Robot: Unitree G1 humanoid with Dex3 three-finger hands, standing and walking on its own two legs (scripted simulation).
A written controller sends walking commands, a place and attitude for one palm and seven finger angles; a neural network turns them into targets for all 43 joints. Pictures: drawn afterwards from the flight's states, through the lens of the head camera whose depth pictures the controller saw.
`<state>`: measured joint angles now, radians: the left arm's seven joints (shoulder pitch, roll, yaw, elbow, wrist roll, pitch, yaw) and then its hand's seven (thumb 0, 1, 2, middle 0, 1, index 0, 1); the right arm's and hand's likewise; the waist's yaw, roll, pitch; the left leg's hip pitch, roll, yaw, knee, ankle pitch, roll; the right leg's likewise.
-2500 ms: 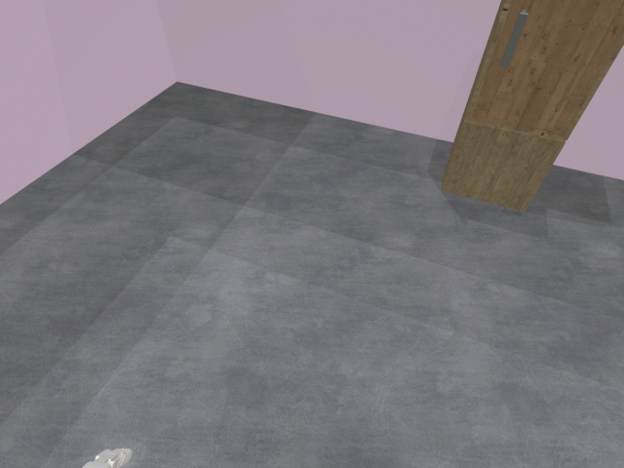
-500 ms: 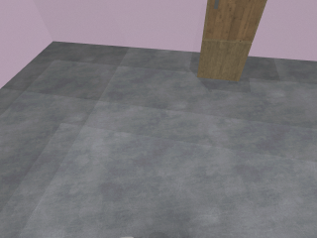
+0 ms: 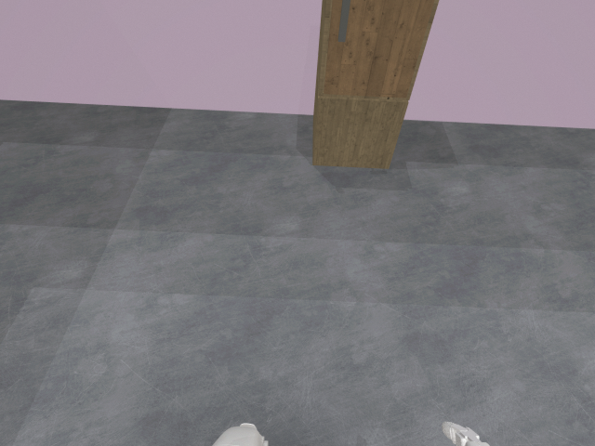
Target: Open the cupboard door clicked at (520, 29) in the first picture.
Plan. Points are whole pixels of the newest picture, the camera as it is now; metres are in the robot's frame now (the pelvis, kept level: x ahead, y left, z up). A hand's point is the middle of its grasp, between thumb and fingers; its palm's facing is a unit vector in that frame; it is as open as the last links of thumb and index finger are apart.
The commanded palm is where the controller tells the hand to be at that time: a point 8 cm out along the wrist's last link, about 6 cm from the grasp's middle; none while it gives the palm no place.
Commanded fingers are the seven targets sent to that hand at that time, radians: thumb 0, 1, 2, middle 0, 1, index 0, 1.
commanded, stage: walk to a spot facing it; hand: left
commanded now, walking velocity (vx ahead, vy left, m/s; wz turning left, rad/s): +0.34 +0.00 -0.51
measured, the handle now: (344, 13) +1.47 +0.04 -0.01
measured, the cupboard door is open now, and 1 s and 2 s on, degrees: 0 0 0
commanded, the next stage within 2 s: turn to face it in 1.58 s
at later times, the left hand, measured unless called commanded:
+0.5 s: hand (202, 328) +0.32 +0.22 -0.17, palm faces -0.27 -0.95 -0.14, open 7.4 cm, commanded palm none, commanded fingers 0.00 0.90 0.90 -0.20 -0.30 -0.20 -0.30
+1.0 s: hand (262, 247) +0.51 +0.15 -0.16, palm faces -0.44 -0.86 -0.26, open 7.2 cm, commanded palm none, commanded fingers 0.00 0.90 0.90 -0.20 -0.30 -0.20 -0.30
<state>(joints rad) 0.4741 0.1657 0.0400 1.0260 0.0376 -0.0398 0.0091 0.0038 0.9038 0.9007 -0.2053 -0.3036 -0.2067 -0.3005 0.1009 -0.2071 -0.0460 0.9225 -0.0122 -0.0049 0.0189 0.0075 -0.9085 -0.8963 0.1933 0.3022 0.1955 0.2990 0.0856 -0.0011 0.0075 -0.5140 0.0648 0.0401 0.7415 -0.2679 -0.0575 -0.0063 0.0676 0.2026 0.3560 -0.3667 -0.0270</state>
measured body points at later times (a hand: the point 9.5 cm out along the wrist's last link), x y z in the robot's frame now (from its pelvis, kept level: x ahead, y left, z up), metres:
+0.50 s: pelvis +0.18 +0.07 +0.00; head +0.21 +0.09 +0.45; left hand +0.34 +0.27 -0.15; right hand +0.03 -0.12 -0.13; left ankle +0.11 +0.12 -0.73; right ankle +0.21 -0.09 -0.65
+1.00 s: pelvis +0.41 -0.02 +0.00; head +0.41 -0.04 +0.45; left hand +0.54 +0.19 -0.14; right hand +0.35 -0.27 -0.15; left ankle +0.56 +0.10 -0.67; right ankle +0.32 -0.05 -0.73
